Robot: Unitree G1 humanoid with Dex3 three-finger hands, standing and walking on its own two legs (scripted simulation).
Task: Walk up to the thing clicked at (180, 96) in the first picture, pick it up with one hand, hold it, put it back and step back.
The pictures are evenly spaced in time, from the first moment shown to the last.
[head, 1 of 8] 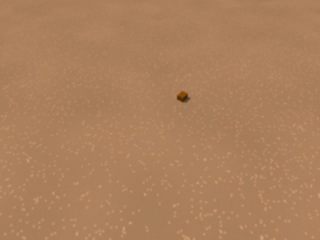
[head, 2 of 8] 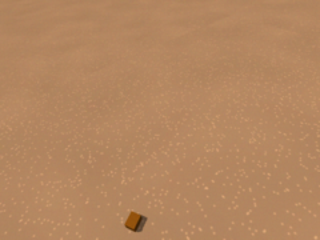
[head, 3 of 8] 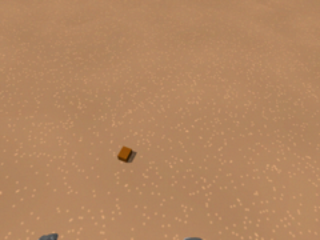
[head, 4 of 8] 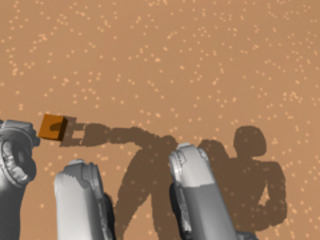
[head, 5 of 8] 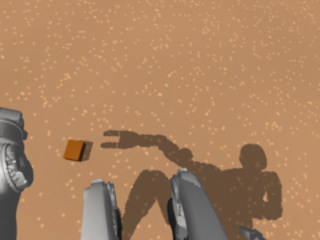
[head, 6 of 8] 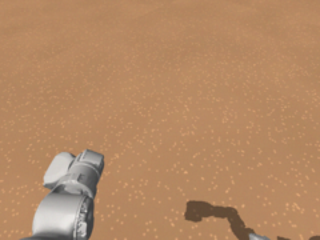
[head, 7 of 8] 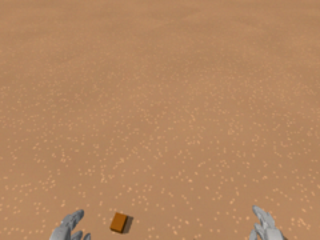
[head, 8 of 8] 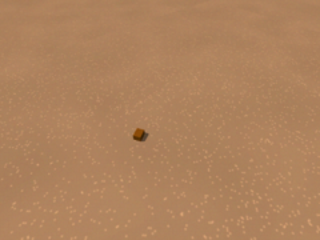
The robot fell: no
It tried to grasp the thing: yes
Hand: left
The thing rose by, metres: 0.67
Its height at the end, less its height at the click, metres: +0.00
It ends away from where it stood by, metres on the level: 0.01
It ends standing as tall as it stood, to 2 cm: yes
